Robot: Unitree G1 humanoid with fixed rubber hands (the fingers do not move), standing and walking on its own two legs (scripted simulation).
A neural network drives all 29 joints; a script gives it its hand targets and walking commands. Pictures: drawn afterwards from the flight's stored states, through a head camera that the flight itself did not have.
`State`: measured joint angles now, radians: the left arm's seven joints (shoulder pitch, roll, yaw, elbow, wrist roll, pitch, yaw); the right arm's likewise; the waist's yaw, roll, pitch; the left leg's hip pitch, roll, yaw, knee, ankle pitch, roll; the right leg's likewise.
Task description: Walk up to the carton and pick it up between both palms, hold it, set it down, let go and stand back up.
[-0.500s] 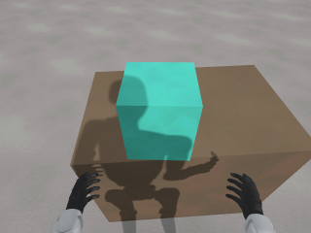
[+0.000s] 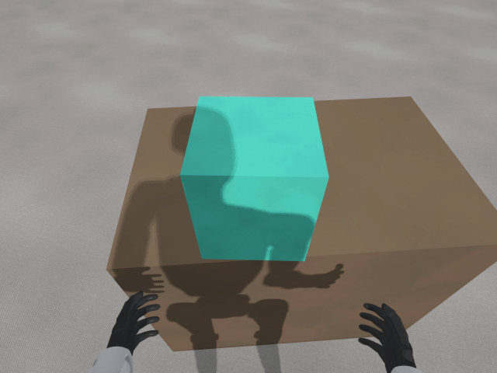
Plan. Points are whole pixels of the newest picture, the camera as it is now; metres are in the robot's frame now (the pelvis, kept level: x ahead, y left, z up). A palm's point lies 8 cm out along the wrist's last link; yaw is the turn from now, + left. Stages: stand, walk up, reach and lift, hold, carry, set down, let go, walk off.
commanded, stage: set down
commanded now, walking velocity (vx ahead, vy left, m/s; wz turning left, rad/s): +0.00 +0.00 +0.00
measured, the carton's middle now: (254, 182) +0.45 +0.02 +0.04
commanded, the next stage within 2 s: let go in 0.66 s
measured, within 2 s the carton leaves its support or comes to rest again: neither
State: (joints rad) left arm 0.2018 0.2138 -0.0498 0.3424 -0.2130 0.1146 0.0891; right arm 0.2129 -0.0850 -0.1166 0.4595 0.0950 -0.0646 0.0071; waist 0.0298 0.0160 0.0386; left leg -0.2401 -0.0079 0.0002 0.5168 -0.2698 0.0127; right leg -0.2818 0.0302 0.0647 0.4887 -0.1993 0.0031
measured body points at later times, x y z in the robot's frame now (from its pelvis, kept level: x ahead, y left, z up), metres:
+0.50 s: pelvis +0.01 +0.00 +0.00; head +0.03 +0.00 +0.45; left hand +0.18 +0.22 -0.07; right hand +0.18 -0.21 -0.09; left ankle +0.00 +0.11 -0.74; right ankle +0.04 -0.12 -0.74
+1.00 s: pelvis +0.01 +0.00 +0.00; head +0.02 +0.00 +0.45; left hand +0.17 +0.22 -0.09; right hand +0.16 -0.21 -0.11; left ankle +0.00 +0.11 -0.74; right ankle +0.04 -0.12 -0.74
